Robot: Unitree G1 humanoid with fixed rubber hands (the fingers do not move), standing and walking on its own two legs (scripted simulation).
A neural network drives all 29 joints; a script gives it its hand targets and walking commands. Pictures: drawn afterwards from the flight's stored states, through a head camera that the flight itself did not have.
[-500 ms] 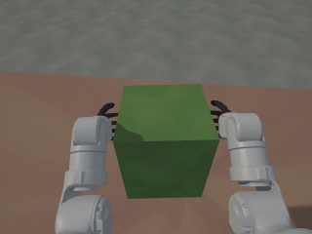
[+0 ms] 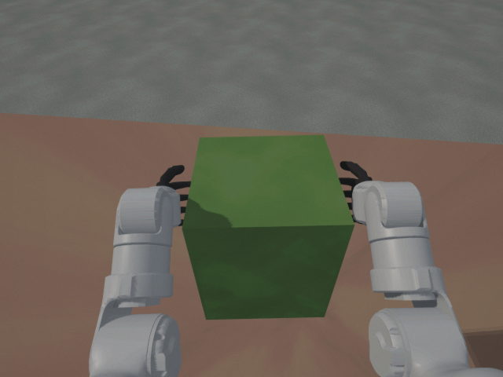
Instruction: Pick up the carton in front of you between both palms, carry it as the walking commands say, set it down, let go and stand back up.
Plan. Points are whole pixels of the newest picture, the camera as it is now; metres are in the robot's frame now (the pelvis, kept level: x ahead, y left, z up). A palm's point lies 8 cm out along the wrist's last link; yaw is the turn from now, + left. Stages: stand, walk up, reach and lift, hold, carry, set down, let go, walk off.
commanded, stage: carry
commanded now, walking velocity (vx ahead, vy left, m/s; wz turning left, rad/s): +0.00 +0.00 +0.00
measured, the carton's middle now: (263, 229) +0.35 +0.00 +0.05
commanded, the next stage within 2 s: none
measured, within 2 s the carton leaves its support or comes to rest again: neither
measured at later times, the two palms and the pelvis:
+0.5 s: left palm (165, 205) +0.35 +0.15 +0.13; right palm (360, 200) +0.34 -0.15 +0.13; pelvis +0.00 +0.00 +0.00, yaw +0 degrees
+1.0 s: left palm (228, 156) +0.49 +0.06 +0.11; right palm (385, 159) +0.48 -0.24 +0.10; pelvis +0.13 -0.06 -0.02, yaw -1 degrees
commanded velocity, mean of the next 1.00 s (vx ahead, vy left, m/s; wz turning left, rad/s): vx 0.27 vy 0.00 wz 0.00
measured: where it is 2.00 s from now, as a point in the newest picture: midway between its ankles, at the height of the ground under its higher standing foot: (276, 294)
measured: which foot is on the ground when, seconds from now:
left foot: down 0.00-0.94, up 0.96-1.00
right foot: down 0.00-0.60, up 0.62-0.90, down 0.92-1.00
